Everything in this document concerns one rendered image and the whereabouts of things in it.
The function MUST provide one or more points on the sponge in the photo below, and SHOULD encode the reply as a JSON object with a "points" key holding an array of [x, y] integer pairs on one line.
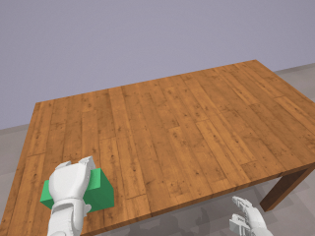
{"points": [[99, 193]]}

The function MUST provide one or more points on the table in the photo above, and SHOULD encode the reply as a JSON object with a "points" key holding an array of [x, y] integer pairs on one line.
{"points": [[167, 143]]}

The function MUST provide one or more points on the robot right hand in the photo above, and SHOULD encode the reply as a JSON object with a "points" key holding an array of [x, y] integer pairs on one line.
{"points": [[253, 218]]}

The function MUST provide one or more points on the robot left hand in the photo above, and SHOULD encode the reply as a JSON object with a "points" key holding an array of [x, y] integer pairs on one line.
{"points": [[70, 181]]}

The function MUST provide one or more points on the robot left forearm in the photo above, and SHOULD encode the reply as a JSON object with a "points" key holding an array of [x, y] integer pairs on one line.
{"points": [[66, 218]]}

